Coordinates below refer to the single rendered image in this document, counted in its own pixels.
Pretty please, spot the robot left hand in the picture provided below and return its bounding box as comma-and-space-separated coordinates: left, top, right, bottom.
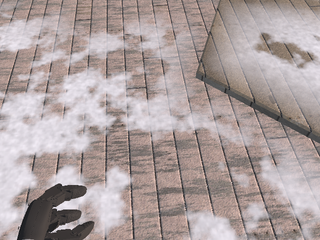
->
17, 183, 95, 240

